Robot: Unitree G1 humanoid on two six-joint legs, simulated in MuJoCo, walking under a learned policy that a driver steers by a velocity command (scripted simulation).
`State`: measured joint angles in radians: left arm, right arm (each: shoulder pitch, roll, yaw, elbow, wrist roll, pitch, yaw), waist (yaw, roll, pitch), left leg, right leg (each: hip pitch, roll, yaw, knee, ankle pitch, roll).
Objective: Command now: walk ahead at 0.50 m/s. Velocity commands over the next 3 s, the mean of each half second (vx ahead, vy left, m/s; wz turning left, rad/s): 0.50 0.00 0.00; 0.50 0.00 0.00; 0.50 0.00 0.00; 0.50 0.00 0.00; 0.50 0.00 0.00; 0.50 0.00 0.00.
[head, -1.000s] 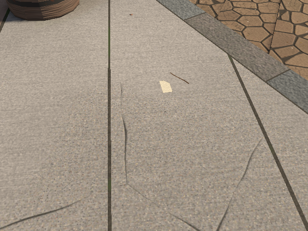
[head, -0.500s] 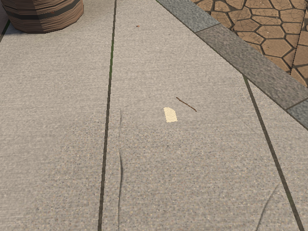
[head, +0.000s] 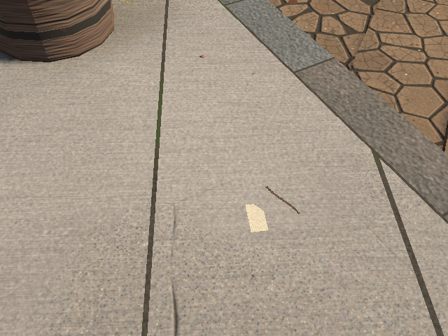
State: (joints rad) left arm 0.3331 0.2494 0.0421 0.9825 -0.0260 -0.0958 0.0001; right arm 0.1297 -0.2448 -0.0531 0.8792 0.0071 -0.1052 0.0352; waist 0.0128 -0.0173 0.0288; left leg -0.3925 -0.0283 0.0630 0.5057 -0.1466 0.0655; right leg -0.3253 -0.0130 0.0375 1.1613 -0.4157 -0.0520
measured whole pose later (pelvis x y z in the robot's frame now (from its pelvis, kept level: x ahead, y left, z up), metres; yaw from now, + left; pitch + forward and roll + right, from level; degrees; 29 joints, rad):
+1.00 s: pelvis +0.54 -0.03 +0.00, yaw +0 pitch +2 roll -2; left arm 0.40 0.25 0.07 1.02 -0.02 -0.07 0.01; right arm 0.01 -0.23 -0.05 0.86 0.02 -0.09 0.04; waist 0.07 0.02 0.01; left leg -0.54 0.05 0.02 0.51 -0.03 0.06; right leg 0.08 0.02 -0.05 0.25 -0.37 0.00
